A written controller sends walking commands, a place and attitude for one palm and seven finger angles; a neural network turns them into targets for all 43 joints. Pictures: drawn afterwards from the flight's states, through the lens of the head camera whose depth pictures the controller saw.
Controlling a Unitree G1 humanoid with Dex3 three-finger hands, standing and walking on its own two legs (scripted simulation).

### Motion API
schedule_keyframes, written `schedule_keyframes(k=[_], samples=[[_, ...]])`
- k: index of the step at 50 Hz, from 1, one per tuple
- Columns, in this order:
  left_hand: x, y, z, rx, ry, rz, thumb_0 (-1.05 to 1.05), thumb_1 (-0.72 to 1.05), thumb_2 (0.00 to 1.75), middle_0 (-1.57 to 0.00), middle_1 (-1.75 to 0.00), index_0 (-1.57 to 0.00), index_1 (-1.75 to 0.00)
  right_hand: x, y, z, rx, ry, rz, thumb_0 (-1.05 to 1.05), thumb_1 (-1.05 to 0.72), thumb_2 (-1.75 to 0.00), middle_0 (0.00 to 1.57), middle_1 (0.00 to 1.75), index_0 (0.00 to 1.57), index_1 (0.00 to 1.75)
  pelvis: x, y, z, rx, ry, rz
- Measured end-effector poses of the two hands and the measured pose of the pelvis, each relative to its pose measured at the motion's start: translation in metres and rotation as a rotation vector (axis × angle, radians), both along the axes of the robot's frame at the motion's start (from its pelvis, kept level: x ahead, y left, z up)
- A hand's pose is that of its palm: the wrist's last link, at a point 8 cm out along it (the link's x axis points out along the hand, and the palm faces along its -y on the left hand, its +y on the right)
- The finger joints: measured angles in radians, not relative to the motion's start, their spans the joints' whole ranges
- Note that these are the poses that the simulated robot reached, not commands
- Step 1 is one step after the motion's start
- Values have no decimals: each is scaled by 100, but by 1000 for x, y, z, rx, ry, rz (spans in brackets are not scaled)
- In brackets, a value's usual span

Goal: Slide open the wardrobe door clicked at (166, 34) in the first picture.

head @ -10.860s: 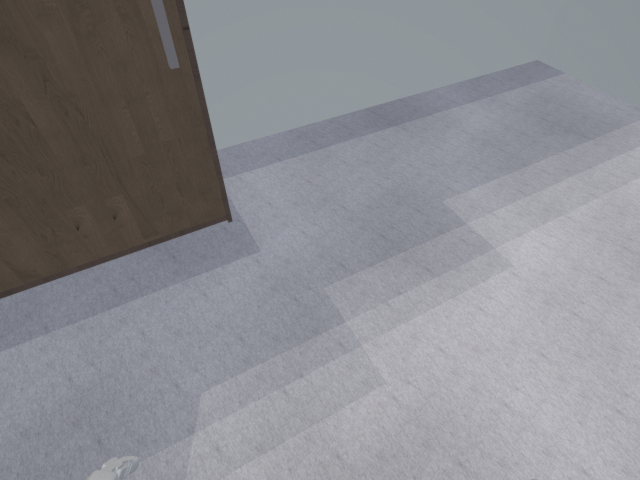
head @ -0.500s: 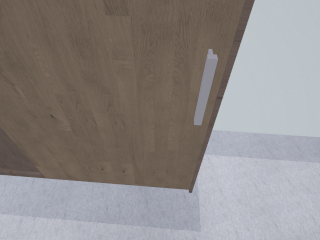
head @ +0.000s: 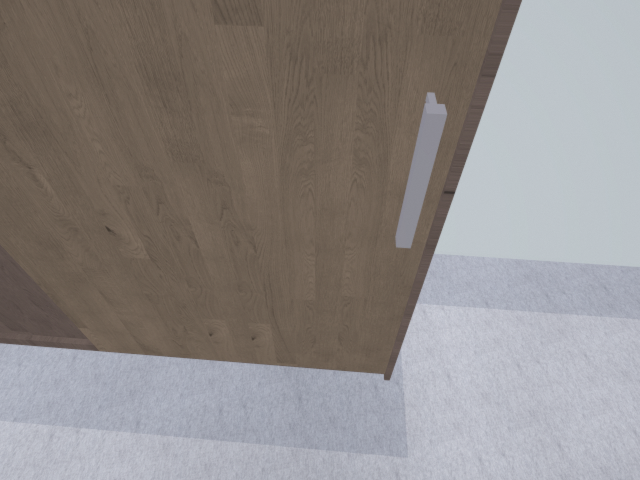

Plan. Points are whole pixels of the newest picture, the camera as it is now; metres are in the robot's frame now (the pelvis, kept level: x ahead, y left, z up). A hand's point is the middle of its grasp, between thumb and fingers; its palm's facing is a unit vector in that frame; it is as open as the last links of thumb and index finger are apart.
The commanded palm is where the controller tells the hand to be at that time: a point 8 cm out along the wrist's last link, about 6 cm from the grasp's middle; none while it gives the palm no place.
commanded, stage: look again from close up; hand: right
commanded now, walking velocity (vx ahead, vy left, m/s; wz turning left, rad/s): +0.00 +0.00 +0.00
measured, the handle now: (415, 177) +0.54 -0.11 +0.09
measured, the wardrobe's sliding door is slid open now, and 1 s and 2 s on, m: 0.00 0.00 0.00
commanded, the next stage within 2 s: raise the hand with hooked fingers in 0.74 s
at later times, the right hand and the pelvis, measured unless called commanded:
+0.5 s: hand out of the picture +0.08 -0.21 -0.16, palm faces -0.02 +0.96 -0.29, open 7.3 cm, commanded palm none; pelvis +0.02 +0.01 +0.01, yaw +0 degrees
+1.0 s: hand (507, 431) +0.21 -0.22 -0.05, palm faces +0.30 +0.94 -0.16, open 7.5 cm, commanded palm +0.13 -0.27 -0.05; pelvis +0.03 +0.03 +0.00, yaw -2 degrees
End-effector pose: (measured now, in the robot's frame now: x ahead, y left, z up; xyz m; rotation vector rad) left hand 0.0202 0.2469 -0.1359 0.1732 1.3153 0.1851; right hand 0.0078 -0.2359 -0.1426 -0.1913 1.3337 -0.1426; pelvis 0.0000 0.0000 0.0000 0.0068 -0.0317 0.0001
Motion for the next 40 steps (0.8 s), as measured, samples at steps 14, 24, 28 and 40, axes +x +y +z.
schedule_keyframes(k=[14, 24, 28, 40], samples=[[26, 16, 5, 26, -7, -23, 0, 90, 90, -20, -30, -20, -30, 36, -18, 9, -48, -35, 20, 0, -91, -89, 20, 30, 20, 30, 14, 2, 3, -3, -3, -4], [52, 26, 10, 42, -45, -47, 0, 90, 90, -20, -30, -20, -30, 62, -24, 16, -69, -76, 34, 0, -91, -89, 20, 30, 20, 30, 22, 5, 5, -4, -8, -6], [60, 29, 13, 49, -57, -56, 0, 90, 90, -20, -30, -20, -30, 69, -24, 18, -72, -86, 38, 0, -91, -89, 20, 30, 20, 30, 25, 7, 6, -5, -9, -7], [70, 38, 15, 59, -50, -71, 0, 90, 90, -20, -30, -20, -30, 74, -24, 20, -79, -76, 37, 0, -91, -89, 20, 30, 20, 30, 32, 11, 8, -6, -3, -12]])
